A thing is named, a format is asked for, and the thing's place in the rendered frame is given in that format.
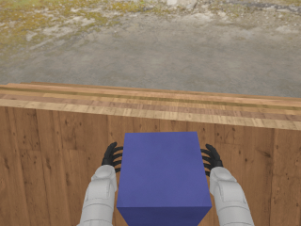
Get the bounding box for carton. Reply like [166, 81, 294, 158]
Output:
[116, 131, 213, 226]

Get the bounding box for left robot forearm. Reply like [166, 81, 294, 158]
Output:
[77, 165, 118, 226]

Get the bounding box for robot right hand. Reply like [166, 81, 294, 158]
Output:
[200, 143, 224, 177]

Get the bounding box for right robot forearm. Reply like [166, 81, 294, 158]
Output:
[209, 167, 255, 226]

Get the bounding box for robot left hand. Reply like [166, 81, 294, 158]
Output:
[101, 141, 123, 173]

